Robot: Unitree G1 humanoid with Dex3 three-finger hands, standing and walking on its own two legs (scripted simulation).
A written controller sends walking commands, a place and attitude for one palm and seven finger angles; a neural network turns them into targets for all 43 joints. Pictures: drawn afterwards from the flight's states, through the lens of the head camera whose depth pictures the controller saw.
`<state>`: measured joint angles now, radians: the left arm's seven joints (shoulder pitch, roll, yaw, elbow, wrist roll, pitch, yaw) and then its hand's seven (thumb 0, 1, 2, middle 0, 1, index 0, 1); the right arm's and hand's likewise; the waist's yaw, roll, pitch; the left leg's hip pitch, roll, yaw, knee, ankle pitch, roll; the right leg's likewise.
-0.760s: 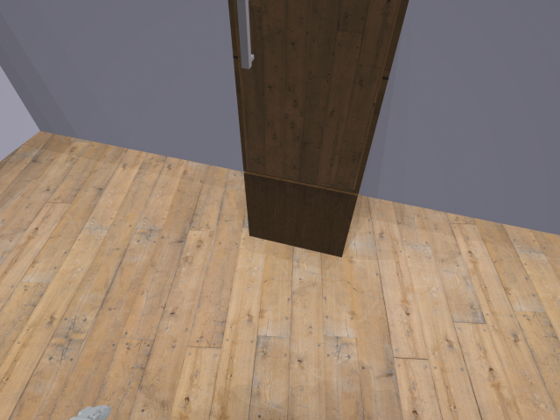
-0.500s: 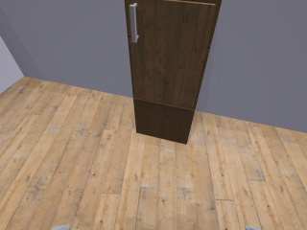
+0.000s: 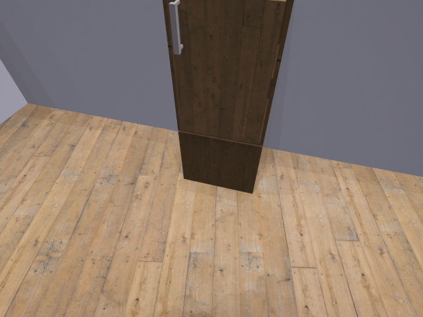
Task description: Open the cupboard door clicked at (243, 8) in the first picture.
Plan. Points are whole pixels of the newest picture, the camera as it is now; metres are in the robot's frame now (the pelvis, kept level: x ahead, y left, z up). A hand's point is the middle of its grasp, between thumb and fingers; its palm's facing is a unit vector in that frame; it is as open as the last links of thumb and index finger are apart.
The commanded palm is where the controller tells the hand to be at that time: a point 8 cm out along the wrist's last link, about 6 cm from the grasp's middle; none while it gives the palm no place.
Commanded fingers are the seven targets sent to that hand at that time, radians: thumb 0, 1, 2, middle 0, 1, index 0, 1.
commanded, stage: stand and wait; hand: left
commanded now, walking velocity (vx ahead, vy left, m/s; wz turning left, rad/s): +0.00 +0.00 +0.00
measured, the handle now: (177, 27) +0.96 +0.18 +0.14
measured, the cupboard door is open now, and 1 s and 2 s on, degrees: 0 0 0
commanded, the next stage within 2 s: look at it before walking up in 0.08 s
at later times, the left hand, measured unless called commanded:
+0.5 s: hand out of the picture +0.08 +0.25 -0.15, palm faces -0.03 -0.94 -0.33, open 7.4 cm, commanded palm none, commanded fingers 0.00 0.90 0.90 -0.20 -0.30 -0.20 -0.30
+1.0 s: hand out of the picture +0.08 +0.25 -0.16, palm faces -0.04 -0.94 -0.34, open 7.4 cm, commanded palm none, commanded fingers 0.00 0.90 0.90 -0.20 -0.30 -0.20 -0.30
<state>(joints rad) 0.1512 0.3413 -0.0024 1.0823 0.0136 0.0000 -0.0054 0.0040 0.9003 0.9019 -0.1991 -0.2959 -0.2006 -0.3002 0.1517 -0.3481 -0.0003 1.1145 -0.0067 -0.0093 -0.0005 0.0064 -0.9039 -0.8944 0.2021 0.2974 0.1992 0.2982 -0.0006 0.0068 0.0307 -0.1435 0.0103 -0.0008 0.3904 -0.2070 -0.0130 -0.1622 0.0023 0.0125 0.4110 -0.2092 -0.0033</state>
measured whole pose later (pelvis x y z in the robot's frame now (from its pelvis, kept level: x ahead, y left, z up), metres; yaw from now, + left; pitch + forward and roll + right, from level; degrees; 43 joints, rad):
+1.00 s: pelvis +0.01 +0.00 +0.00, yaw -2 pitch -2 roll +0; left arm 0.16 0.33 0.01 1.06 0.02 0.02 0.00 0.00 0.90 0.90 -0.20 -0.30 -0.20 -0.30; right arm 0.11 -0.32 -0.01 1.08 -0.01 -0.01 -0.01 0.00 -0.90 -0.89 0.20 0.30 0.20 0.30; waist 0.02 0.00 0.04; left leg -0.15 0.02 0.04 0.41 -0.23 -0.01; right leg -0.18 0.02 0.05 0.43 -0.21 0.00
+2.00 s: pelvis +0.13 +0.10 -0.01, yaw -9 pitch -1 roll +0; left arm 0.38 0.20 0.08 1.10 0.04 0.00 -0.01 0.01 0.91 0.90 -0.20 -0.30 -0.20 -0.30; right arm 0.28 -0.14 -0.04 1.01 -0.02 -0.06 -0.01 0.00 -0.92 -0.89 0.20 0.30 0.20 0.30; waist 0.02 -0.06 0.01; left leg -0.28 0.03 0.14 0.56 -0.27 0.05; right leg -0.44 -0.08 -0.03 1.16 -0.39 -0.02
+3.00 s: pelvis +0.36 +0.08 -0.01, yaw -13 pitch -1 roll -1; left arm 0.22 0.20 0.07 0.99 0.02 0.06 0.02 0.00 0.91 0.90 -0.19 -0.30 -0.20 -0.30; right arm 0.09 -0.16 -0.05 0.97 -0.02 0.01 -0.03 0.00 -0.91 -0.89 0.20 0.30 0.20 0.30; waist 0.02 0.00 0.10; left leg -0.34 0.09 0.10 0.52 -0.15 0.00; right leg -0.36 -0.02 -0.04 0.90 -0.52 0.03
